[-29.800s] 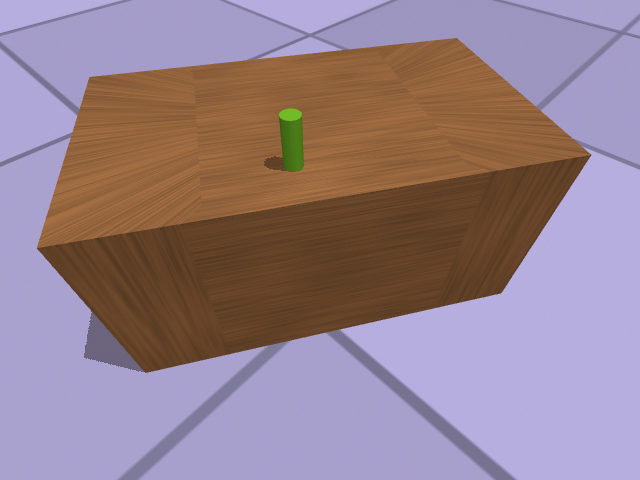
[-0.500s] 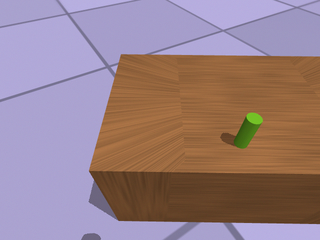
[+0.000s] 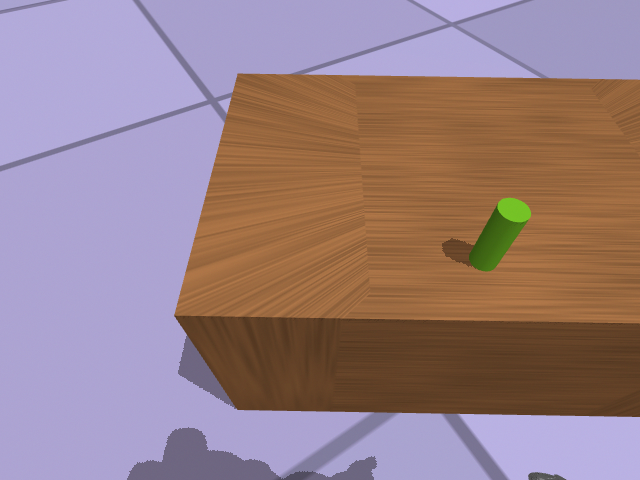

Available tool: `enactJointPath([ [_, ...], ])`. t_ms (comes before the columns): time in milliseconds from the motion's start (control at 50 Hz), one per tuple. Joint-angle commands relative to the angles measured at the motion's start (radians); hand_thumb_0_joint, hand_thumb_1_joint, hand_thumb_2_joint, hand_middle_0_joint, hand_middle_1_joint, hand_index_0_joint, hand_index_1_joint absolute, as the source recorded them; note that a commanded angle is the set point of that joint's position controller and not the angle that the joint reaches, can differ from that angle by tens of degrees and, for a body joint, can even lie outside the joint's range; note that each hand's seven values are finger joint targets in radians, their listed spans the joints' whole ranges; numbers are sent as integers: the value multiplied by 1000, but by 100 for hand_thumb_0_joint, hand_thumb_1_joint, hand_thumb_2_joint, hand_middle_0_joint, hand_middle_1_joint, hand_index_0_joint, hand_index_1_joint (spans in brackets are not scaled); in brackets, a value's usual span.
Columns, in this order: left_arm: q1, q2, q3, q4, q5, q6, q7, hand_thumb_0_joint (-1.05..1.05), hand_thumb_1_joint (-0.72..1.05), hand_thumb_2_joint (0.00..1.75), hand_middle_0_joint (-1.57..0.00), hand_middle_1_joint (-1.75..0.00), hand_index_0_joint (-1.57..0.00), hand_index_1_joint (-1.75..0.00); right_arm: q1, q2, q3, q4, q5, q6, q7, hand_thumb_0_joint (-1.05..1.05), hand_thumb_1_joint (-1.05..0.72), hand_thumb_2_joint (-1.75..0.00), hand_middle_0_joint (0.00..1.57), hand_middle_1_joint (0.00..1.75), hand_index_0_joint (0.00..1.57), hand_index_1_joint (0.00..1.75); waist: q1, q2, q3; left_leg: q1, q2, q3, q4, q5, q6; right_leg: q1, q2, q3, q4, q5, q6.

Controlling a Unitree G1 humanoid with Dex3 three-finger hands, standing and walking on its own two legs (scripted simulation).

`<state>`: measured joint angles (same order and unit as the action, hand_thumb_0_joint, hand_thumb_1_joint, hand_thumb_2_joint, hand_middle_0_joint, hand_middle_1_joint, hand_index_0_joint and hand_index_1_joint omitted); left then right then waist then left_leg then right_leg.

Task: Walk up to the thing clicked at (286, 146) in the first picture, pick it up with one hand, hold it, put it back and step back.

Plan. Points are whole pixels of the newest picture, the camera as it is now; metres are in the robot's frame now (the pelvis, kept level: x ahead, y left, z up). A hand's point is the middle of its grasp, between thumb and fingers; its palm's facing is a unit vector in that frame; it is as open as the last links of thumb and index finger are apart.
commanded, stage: step back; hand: right
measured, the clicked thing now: (497, 237) +0.49 -0.29 -0.06
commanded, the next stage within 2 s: none
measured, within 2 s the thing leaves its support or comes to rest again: neither
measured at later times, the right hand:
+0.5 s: hand out of the picture -0.02 -0.23 -0.16, palm faces -0.11 +0.91 -0.41, open 7.4 cm
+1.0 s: hand out of the picture -0.10 -0.25 -0.17, palm faces +0.02 +0.94 -0.35, open 7.4 cm
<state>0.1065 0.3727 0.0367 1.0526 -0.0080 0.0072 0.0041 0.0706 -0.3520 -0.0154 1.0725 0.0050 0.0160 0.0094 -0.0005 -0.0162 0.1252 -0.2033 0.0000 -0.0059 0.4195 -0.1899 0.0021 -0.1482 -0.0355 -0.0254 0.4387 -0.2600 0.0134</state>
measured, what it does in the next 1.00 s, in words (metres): walks backwards: left foot, then right foot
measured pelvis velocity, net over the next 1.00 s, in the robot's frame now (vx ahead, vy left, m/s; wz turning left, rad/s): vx -0.20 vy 0.02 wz -0.06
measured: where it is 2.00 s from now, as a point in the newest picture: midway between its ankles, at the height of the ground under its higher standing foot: outside the picture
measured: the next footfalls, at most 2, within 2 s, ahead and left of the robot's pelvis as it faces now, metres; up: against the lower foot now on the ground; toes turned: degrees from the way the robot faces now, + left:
left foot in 0.40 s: -0.07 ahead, +0.15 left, +0.00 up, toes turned +0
right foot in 0.80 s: -0.14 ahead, -0.09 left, +0.00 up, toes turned +0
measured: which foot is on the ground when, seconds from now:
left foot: down 0.00-0.12, up 0.14-0.38, down 0.40-0.84, up 0.86-1.00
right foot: down 0.00-0.42, up 0.44-0.78, down 0.80-1.00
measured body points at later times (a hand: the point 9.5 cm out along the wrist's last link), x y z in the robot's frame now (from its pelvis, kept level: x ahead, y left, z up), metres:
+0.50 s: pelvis -0.10 +0.03 -0.02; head -0.03 +0.06 +0.42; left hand +0.02 +0.35 -0.15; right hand -0.02 -0.28 -0.13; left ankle -0.11 +0.15 -0.74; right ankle -0.06 -0.12 -0.71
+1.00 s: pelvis -0.20 +0.02 -0.01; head -0.14 -0.01 +0.43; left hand -0.10 +0.32 -0.11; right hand -0.10 -0.29 -0.14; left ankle -0.23 +0.17 -0.66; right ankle -0.18 -0.09 -0.74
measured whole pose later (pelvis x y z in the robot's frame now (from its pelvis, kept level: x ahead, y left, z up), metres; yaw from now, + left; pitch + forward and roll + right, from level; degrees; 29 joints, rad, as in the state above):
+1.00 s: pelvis -0.20 +0.02 -0.01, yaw -4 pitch -1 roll +2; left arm 0.18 0.34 0.07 0.83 0.03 0.03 0.00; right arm 0.11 -0.39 -0.04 0.86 0.02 0.06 -0.02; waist 0.03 0.02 0.16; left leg -0.44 -0.11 -0.15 1.16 -0.52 -0.01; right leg -0.30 0.01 0.05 0.58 -0.27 -0.03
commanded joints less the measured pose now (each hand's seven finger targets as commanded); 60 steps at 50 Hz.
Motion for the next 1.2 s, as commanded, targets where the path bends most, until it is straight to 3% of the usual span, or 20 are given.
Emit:
enactJointPath([
  [0, 44, 191, 49, -88, 7, 6, 22, 0, 90, 90, -20, -30, -20, -30, -9, -281, -80, -97, 4, 3, -15, 0, -90, -90, 20, 30, 20, 30, -2, 114, -224, 40, 200, -146, 13, 456, 154, 23, -12, 19, 147, 225, -58],
  [60, 71, 220, 60, -108, 16, 9, 20, 0, 90, 90, -20, -30, -20, -30, -41, -256, -86, -136, 6, 18, -14, 0, -90, -90, 20, 30, 20, 30, 18, 73, -222, -39, 111, -105, 153, 224, 122, -1, -96, 111, 87, 232, -121],
  [100, 46, 308, 87, -128, 25, 3, 18, 0, 90, 90, -20, -30, -20, -30, -46, -200, -72, -153, 5, 29, -10, 0, -90, -90, 20, 30, 20, 30, 36, -121, -157, -124, -77, -16, 415, -114, 27, -53, -291, 313, -108, 335, -237],
  [140, -1, 337, 96, -183, 49, -6, 25, 0, 90, 90, -20, -30, -20, -30, 7, -212, -77, -164, -14, 45, -13, 0, -90, -90, 20, 30, 20, 30, 27, -180, -123, -205, -62, -120, 692, -423, 25, -125, -423, 439, -113, 465, -349],
  [220, -92, 264, 84, -235, 50, -4, 27, 0, 90, 90, -20, -30, -20, -30, 78, -231, -82, -155, 11, 37, -8, 0, -90, -90, 20, 30, 20, 30, -9, -122, -144, -199, -73, -119, 724, -320, 12, -98, -248, 189, -25, 442, -242],
  [320, -15, 264, 95, -260, 42, 16, 34, 0, 90, 90, -20, -30, -20, -30, 105, -218, -68, -188, -11, 19, -17, 0, -90, -90, 20, 30, 20, 30, 24, -188, -221, -199, 21, -75, 233, -279, 7, 152, -241, 196, 112, 509, -190],
  [360, -22, 269, 90, -267, 20, 34, 24, 0, 90, 90, -20, -30, -20, -30, 146, -211, -76, -170, -29, 5, -21, 0, -90, -90, 20, 30, 20, 30, -7, -164, -225, -88, -17, 15, -50, -40, 3, 129, -189, 131, 224, 529, -154],
  [420, 17, 165, 71, -285, 6, 55, 25, 0, 90, 90, -20, -30, -20, -30, 78, -383, -120, -204, -58, 1, -20, 0, -90, -90, 20, 30, 20, 30, 21, 206, -191, 122, 295, -392, -48, 516, 153, -339, 155, 99, 560, -355, -36],
  [440, -38, 196, 84, -294, 21, 55, 42, 0, 90, 90, -20, -30, -20, -30, 102, -436, -130, -219, -46, 3, -18, 0, -90, -90, 20, 30, 20, 30, -55, 315, -180, 2, 404, -504, -86, 466, 271, -302, 154, 193, 686, -459, -21],
  [460, -64, 217, 84, -284, 30, 52, 45, 0, 90, 90, -20, -30, -20, -30, 66, -396, -126, -213, -41, 2, -23, 0, -90, -90, 20, 30, 20, 30, -38, 245, -133, -47, 384, -454, -97, 378, 282, -310, 128, 228, 766, -396, -28],
  [520, 53, 201, 89, -250, 5, 47, 26, 0, 90, 90, -20, -30, -20, -30, -30, -264, -89, -255, -40, -1, -36, 0, -90, -90, 20, 30, 20, 30, 53, 185, -114, 82, 201, -164, 6, 463, 169, -392, 156, 231, 806, -218, -33],
  [660, 44, 178, 83, -287, 26, 20, 21, 0, 90, 90, -20, -30, -20, -30, 94, -262, -102, -270, -22, 1, -45, 0, -90, -90, 20, 30, 20, 30, -26, 153, -167, 252, 283, -204, 86, 504, 259, -344, 92, 151, 476, -251, 21],
  [780, 172, 192, 95, -224, 48, -4, 15, 0, 90, 90, -20, -30, -20, -30, 10, -252, -92, -314, -1, 24, -30, 0, -90, -90, 20, 30, 20, 30, 28, 126, -225, -3, 185, -123, 234, 176, 131, 20, 43, 85, -58, 154, -40],
  [800, 160, 263, 114, -239, 58, -11, 16, 0, 90, 90, -20, -30, -20, -30, 11, -220, -81, -325, 8, 23, -27, 0, -90, -90, 20, 30, 20, 30, 21, -47, -215, -167, 90, -82, 338, 13, 68, 65, -95, 318, -44, 260, -91],
  [820, 114, 332, 126, -260, 44, -8, 11, 0, 90, 90, -20, -30, -20, -30, -21, -195, -73, -337, 11, 25, -33, 0, -90, -90, 20, 30, 20, 30, 44, -222, -150, -250, -85, -26, 528, -339, 13, -47, -271, 516, -97, 317, -254],
  [840, 58, 372, 132, -295, 57, -13, 13, 0, 90, 90, -20, -30, -20, -30, -11, -225, -92, -314, 3, 31, -46, 0, -90, -90, 20, 30, 20, 30, 57, -258, -110, -201, -71, -135, 745, -487, -1, -201, -374, 639, -108, 377, -354],
  [920, -6, 233, 108, -329, 41, -4, 21, 0, 90, 90, -20, -30, -20, -30, 78, -221, -77, -263, 14, 24, -44, 0, -90, -90, 20, 30, 20, 30, -9, -110, -120, -264, -123, -170, 806, -335, -3, -75, -166, 256, 7, 533, -204],
  [1020, 91, 207, 102, -342, 48, 10, 29, 0, 90, 90, -20, -30, -20, -30, 70, -204, -61, -285, 0, 6, -52, 0, -90, -90, 20, 30, 20, 30, 61, -132, -173, -306, -76, -100, 551, -345, -36, 127, -166, 246, 55, 538, -231],
  [1140, 19, 241, 97, -377, 29, 39, 19, 0, 90, 90, -20, -30, -20, -30, 212, -214, -89, -238, -25, -9, -40, 0, -90, -90, 20, 30, 20, 30, -8, -173, -244, -4, -23, 10, -2, -40, 13, 11, -156, 237, 185, 400, -162],
  [1180, 14, 179, 79, -394, 23, 44, 14, 0, 90, 90, -20, -30, -20, -30, 177, -332, -122, -255, -51, -14, -37, 0, -90, -90, 20, 30, 20, 30, -8, 142, -213, 75, 246, -382, -64, 144, 124, -277, 31, 145, 386, -29, -60],
])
